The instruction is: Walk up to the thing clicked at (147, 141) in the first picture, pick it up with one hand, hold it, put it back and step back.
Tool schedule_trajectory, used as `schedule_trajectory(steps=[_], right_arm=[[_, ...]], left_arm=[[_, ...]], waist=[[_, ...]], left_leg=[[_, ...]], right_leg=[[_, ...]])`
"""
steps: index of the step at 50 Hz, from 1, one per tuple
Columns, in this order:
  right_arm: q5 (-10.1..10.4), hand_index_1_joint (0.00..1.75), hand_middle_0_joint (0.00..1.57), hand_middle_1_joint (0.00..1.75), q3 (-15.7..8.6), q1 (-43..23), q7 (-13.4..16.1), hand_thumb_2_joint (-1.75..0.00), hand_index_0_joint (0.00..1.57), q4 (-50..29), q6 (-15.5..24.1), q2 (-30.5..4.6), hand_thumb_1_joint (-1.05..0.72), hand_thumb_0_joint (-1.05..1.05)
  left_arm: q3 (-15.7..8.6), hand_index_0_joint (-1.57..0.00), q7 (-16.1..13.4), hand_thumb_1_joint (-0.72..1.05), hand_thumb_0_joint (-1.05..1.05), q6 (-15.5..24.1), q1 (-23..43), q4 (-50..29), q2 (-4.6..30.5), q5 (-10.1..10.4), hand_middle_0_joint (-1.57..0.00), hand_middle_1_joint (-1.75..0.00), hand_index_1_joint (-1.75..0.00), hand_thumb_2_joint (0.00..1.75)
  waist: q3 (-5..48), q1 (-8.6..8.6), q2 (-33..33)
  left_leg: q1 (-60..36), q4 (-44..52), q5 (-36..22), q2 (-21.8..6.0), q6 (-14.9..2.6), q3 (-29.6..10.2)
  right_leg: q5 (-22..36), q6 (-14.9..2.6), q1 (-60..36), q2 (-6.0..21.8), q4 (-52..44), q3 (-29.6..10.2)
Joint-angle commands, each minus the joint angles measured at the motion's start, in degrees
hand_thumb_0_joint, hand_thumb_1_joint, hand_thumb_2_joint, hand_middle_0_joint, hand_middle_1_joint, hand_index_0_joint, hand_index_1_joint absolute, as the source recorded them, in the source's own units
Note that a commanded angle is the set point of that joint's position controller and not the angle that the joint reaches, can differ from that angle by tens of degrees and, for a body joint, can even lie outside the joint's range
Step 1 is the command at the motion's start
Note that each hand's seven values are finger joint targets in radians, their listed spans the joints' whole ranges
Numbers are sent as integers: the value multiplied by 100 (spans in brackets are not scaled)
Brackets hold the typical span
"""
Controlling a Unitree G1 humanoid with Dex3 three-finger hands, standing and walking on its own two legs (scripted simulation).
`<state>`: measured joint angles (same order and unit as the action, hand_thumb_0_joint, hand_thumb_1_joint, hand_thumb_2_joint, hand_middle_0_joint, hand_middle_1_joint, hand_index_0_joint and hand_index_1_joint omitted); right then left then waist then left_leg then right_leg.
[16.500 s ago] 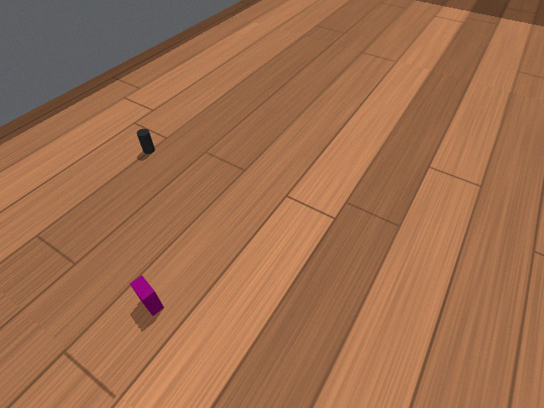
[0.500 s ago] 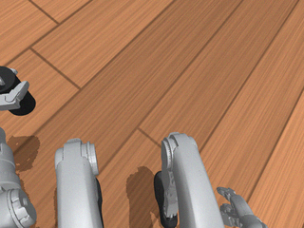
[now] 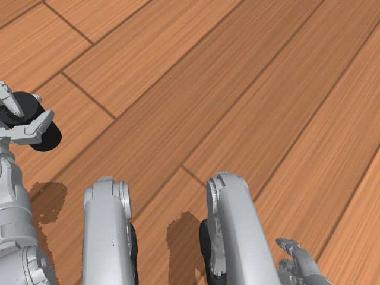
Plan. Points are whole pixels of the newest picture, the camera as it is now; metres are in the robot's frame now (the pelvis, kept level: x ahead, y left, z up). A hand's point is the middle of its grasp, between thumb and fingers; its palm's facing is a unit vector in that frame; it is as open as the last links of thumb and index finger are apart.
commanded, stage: lift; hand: left
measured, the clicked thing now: (33, 124) +0.43 +0.29 -0.07
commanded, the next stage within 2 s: hold in 1.92 s
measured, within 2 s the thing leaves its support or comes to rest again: neither
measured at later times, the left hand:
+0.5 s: hand out of the picture +0.39 +0.26 +0.13, palm faces +0.31 -0.95 -0.06, open 5.6 cm
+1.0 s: hand out of the picture +0.39 +0.24 +0.27, palm faces +0.32 -0.95 -0.05, open 5.7 cm
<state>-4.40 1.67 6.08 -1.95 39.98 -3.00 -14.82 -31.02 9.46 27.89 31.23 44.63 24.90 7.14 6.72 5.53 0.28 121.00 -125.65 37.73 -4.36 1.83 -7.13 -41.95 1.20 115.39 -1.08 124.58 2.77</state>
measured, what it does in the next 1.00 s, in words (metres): rises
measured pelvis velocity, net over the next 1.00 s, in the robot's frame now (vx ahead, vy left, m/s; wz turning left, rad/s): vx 0.05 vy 0.01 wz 0.09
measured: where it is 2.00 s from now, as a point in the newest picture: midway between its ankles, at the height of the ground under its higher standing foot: (171, 268)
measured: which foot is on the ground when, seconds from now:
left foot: down 0.00-1.00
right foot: down 0.00-1.00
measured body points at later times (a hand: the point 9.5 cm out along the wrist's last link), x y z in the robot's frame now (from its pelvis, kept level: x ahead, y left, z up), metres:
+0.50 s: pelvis +0.02 +0.00 +0.13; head +0.19 +0.04 +0.55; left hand +0.37 +0.31 +0.13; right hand +0.19 -0.24 +0.01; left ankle +0.09 +0.14 -0.36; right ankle +0.08 -0.13 -0.36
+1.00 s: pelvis +0.05 +0.01 +0.26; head +0.15 +0.04 +0.70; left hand +0.36 +0.29 +0.28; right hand +0.21 -0.22 +0.15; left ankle +0.09 +0.14 -0.36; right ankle +0.08 -0.13 -0.36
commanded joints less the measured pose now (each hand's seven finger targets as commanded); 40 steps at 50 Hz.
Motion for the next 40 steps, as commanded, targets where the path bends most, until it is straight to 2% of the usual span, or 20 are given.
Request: schedule_trajectory(steps=[1, 2, 3, 5, 6, 8, 9, 10, 14, 16, 19, 23, 24, 26, 28, 33, 34, 36, 38, 40], right_arm=[[91, 30, 20, 30, -456, 727, 142, -90, 20, -375, 190, -1135, -90, 0], [132, 30, 20, 30, -475, 681, 154, -90, 20, -470, 224, -1144, -90, 0], [157, 30, 20, 30, -482, 652, 154, -90, 20, -507, 239, -1139, -89, 0], [191, 30, 20, 30, -520, 659, 173, -89, 20, -636, 244, -1137, -89, 0], [216, 30, 20, 30, -534, 676, 191, -89, 20, -650, 250, -1141, -89, 0], [255, 30, 20, 30, -525, 668, 215, -89, 20, -719, 269, -1046, -89, 0], [288, 30, 20, 30, -505, 622, 229, -89, 20, -758, 302, -996, -89, 0], [310, 30, 20, 30, -529, 602, 240, -89, 20, -767, 341, -1007, -90, 0], [356, 30, 20, 30, -568, 595, 313, -89, 20, -835, 417, -970, -89, 0], [384, 30, 20, 30, -558, 599, 333, -90, 20, -877, 435, -914, -90, 0], [418, 30, 20, 30, -579, 550, 371, -89, 20, -901, 500, -903, -89, 0], [448, 30, 20, 30, -560, 560, 441, -89, 20, -923, 541, -865, -89, 0], [449, 30, 20, 30, -527, 579, 453, -89, 20, -919, 546, -781, -89, 0], [456, 30, 20, 30, -490, 605, 484, -89, 20, -896, 573, -725, -89, 0], [459, 30, 20, 30, -467, 644, 501, -89, 20, -849, 619, -678, -89, 0], [453, 30, 20, 30, -494, 630, 557, -89, 20, -762, 678, -680, -89, 0], [459, 30, 20, 30, -485, 643, 559, -89, 20, -794, 677, -669, -88, 0], [461, 30, 20, 30, -486, 655, 560, -89, 20, -745, 673, -645, -88, 0], [450, 30, 20, 30, -468, 629, 538, -89, 20, -769, 687, -601, -88, 0], [431, 30, 20, 30, -464, 668, 505, -89, 20, -777, 703, -600, -88, 0]], left_arm=[[-62, -135, -52, 41, 0, 574, 1936, -1940, 1571, 313, -131, -148, -145, 132], [-7, -135, -54, 40, 0, 517, 1393, -1563, 1286, 364, -131, -147, -145, 131], [23, -134, -70, 40, 0, 513, 1403, -1658, 1228, 358, -130, -147, -145, 133], [-57, -134, -100, 42, 0, 481, 1146, -2032, 1385, 355, -129, -146, -143, 131], [-133, -134, -139, 43, 0, 495, 1460, -2602, 1612, 368, -129, -146, -143, 131], [-150, -137, -259, 42, 0, 399, 1378, -3053, 1617, 432, -132, -147, -144, 131], [109, -137, -264, 43, 0, 335, 1179, -2977, 1219, 470, -132, -147, -144, 131], [125, -136, -311, 42, 0, 279, 964, -2850, 1018, 509, -131, -148, -144, 131], [163, -135, -493, 41, 0, 222, 977, -3668, 1170, 444, -130, -145, -143, 130], [484, -134, -573, 41, 0, 104, 819, -3892, 832, 426, -130, -145, -142, 129], [671, -133, -689, 46, 0, -20, 462, -3948, 511, 394, -129, -144, -141, 130], [592, -132, -851, 43, 0, -143, 300, -4273, 637, 383, -129, -143, -141, 130], [744, -132, -877, 42, 0, -177, 48, -4272, 439, 373, -128, -143, -141, 129], [736, -134, -962, 43, 0, -197, 27, -4677, 472, 403, -130, -144, -142, 131], [1131, -135, -1027, 42, 0, -308, -316, -4357, -27, 402, -131, -146, -144, 132], [1321, -133, -1072, 41, 0, -366, -344, -3938, -176, 300, -130, -143, -142, 131], [1376, -132, -1089, 41, 0, -346, -149, -4237, -86, 247, -129, -142, -141, 131], [1289, -131, -1133, 43, 0, -382, -410, -3912, -78, 202, -128, -141, -139, 130], [1298, -130, -1170, 41, 0, -338, -349, -3982, -166, 228, -128, -140, -139, 129], [1550, -130, -1186, 37, 0, -346, -482, -3663, -498, 215, -127, -140, -139, 128]], waist=[[4065, -115, -1181], [3832, -119, -939], [3800, -151, -988], [4078, -296, -975], [4249, -395, -1098], [4349, -422, -1035], [4104, -309, -957], [3965, -279, -859], [4257, -415, -994], [4203, -350, -1118], [4047, -335, -1177], [4090, -413, -991], [4032, -391, -962], [4033, -450, -993], [3735, -300, -800], [3031, -240, -678], [2948, -297, -758], [2686, -367, -662], [2559, -406, -659], [2520, -331, -609]], left_leg=[[-3367, 1683, -847, 156, -311, 355], [-3279, 1769, -709, 163, -318, 335], [-3299, 1866, -641, 164, -305, 327], [-3536, 2009, -729, 163, -314, 354], [-3709, 2094, -771, 162, -304, 360], [-3830, 2301, -805, 167, -307, 371], [-3854, 2444, -682, 166, -298, 341], [-3883, 2530, -621, 169, -302, 318], [-4440, 2863, -836, 168, -303, 340], [-4898, 3163, -907, 163, -276, 297], [-5352, 3589, -910, 165, -241, 195], [-5847, 3914, -1331, 179, -269, 262], [-5931, 3996, -1486, 194, -276, 294], [-6209, 4221, -1599, 208, -263, 321], [-6357, 4460, -1739, 217, -270, 297], [-6748, 5007, -1872, 208, -263, 319], [-6939, 5173, -1821, 209, -233, 318], [-7093, 5413, -1878, 209, -215, 308], [-7257, 5642, -1875, 222, -200, 327], [-7519, 5802, -2093, 203, -190, 289]], right_leg=[[1176, -289, -1888, -117, -1908, 101], [1058, -295, -1833, -121, -1987, 142], [1011, -322, -1807, -115, -1976, 175], [1056, -312, -2149, -104, -2183, 115], [1068, -326, -2200, -103, -2255, 63], [1067, -290, -2569, -89, -2555, -47], [987, -292, -2511, -92, -2638, -9], [963, -287, -2470, -96, -2708, 21], [1169, -288, -2985, -68, -3077, -82], [1245, -300, -3101, -57, -3257, -55], [1302, -316, -3219, -46, -3481, 1], [1692, -268, -3968, -23, -4005, -68], [1820, -249, -4191, -24, -4140, -71], [1937, -243, -4522, -33, -4366, -108], [2133, -221, -4767, -35, -4591, -58], [2310, -222, -5186, -17, -5137, -46], [2253, -233, -5285, -10, -5262, -42], [2284, -230, -5504, 1, -5451, -12], [2296, -241, -5734, 6, -5641, -4], [2434, -241, -5833, 8, -5760, 53]])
